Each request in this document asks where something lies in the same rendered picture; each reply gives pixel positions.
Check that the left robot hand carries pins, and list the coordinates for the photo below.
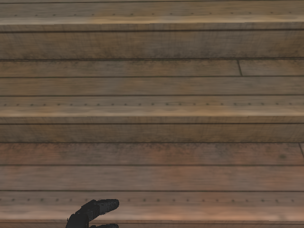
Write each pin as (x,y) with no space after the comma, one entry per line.
(90,211)

